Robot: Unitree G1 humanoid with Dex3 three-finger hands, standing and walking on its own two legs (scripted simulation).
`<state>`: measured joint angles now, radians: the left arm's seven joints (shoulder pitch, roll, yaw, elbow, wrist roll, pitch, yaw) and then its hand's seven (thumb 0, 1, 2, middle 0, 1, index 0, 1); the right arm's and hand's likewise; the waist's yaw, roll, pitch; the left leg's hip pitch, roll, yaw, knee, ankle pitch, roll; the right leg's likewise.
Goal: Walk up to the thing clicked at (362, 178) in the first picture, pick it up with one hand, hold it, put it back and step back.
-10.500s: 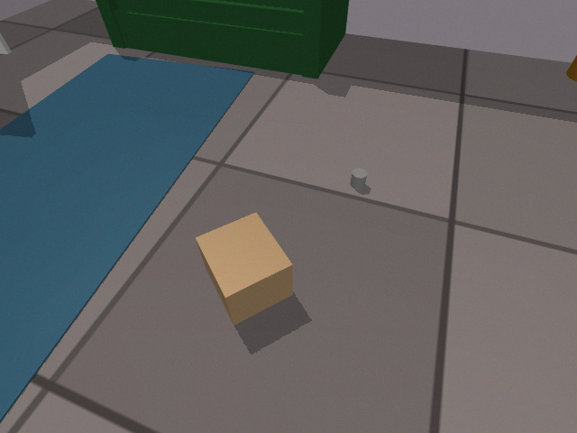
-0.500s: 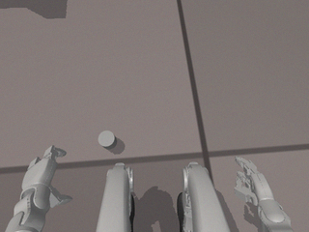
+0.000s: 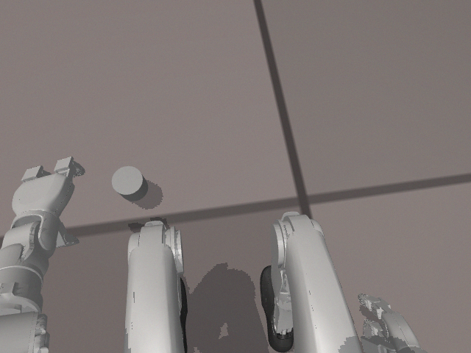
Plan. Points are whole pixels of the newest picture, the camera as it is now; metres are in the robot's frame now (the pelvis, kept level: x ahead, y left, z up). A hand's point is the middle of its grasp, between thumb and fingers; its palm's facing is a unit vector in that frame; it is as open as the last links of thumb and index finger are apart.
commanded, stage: rise first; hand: left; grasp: from above
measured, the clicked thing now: (130, 184) +0.47 +0.25 -0.35
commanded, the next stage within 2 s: approach in 1.08 s
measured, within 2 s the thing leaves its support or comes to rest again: neither
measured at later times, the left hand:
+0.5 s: hand (81, 197) +0.40 +0.31 -0.21, palm faces -0.45 -0.07 -0.89, open 14.1 cm
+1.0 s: hand (90, 193) +0.42 +0.30 -0.24, palm faces -0.44 -0.07 -0.89, open 14.2 cm
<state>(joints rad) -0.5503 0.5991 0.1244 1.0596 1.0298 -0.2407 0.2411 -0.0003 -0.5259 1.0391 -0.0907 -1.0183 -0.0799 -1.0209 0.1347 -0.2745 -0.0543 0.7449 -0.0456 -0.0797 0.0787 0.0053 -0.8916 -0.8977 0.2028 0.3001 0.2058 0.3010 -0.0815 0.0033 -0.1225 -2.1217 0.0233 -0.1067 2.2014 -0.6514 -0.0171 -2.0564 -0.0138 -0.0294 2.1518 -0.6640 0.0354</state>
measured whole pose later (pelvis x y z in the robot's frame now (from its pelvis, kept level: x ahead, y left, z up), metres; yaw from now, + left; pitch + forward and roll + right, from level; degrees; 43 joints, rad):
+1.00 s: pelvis +0.01 +0.00 -0.06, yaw -2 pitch +34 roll -6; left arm -0.77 0.67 0.15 1.36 1.28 -0.27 0.47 0.00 -0.54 1.02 -0.09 -1.00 -0.08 -0.99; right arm 0.09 -0.26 -0.04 0.80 -0.15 -0.05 0.14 0.00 -0.91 -0.90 0.20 0.30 0.21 0.30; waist -0.16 -0.03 -0.08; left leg -2.30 0.01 -0.14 2.40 -0.70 -0.03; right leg -2.23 0.00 -0.03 2.35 -0.70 0.04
